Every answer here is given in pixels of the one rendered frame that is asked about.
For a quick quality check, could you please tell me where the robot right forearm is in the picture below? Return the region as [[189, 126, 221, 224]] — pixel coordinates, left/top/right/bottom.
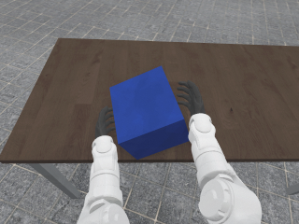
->
[[188, 113, 248, 190]]

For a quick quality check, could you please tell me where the robot left hand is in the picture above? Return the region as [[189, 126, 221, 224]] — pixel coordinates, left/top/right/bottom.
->
[[95, 106, 116, 139]]

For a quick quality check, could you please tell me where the right robot upper arm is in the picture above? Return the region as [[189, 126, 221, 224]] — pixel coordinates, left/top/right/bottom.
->
[[198, 178, 262, 224]]

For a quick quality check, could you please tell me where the robot left forearm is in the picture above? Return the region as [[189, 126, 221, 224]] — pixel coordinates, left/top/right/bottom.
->
[[78, 135, 123, 222]]

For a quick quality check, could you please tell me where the table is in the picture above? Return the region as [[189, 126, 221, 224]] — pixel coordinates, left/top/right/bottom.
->
[[0, 37, 299, 199]]

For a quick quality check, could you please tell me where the robot right hand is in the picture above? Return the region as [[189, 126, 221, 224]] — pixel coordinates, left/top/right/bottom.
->
[[177, 80, 206, 116]]

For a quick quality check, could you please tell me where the left robot upper arm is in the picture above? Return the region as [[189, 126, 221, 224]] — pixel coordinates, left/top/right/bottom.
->
[[77, 203, 130, 224]]

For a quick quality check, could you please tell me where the carton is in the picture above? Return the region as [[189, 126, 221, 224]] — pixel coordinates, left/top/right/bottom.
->
[[109, 66, 190, 160]]

